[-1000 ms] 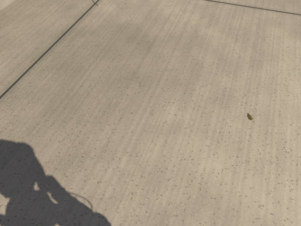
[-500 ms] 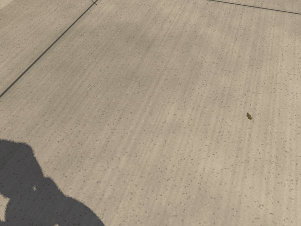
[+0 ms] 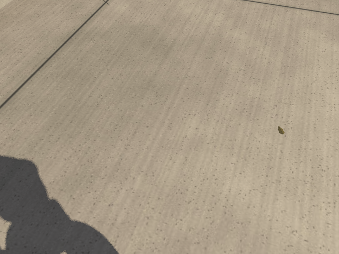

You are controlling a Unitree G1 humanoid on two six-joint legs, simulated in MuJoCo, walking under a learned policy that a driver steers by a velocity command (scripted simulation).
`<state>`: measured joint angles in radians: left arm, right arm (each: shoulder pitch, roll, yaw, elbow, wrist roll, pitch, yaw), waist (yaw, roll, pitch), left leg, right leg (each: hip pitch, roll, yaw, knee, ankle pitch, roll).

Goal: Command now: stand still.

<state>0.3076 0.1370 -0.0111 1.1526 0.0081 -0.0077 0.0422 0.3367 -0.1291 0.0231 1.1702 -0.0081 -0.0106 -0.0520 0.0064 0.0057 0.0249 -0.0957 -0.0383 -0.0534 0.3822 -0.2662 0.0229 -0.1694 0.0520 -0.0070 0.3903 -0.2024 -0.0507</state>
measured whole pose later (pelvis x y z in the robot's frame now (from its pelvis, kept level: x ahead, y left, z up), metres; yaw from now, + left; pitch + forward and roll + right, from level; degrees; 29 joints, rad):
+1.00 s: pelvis +0.28 +0.01 -0.03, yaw +1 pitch +0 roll -1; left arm 0.06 0.19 0.05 0.92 0.03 -0.07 -0.01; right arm 0.49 -0.15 -0.02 1.11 -0.01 -0.09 -0.01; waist -0.03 0.02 0.07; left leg -0.09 -0.03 -0.01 1.00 -0.44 0.08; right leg -0.44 0.06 -0.14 0.60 -0.18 -0.14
